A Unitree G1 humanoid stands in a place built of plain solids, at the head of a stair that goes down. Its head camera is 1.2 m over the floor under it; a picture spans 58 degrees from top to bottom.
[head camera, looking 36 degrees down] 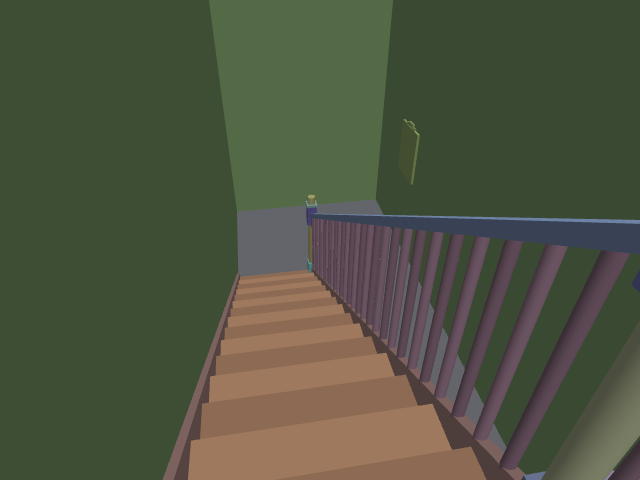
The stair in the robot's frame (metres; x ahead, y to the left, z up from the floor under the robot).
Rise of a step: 0.17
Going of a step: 0.27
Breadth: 0.93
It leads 9 degrees to the left of straight ahead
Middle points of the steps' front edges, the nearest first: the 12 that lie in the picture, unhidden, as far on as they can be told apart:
0.93 0.01 -0.33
1.19 0.06 -0.50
1.45 0.10 -0.66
1.72 0.15 -0.83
1.98 0.19 -1.00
2.24 0.23 -1.16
2.51 0.28 -1.33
2.77 0.32 -1.50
3.03 0.36 -1.66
3.30 0.41 -1.83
3.56 0.45 -2.00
3.83 0.50 -2.16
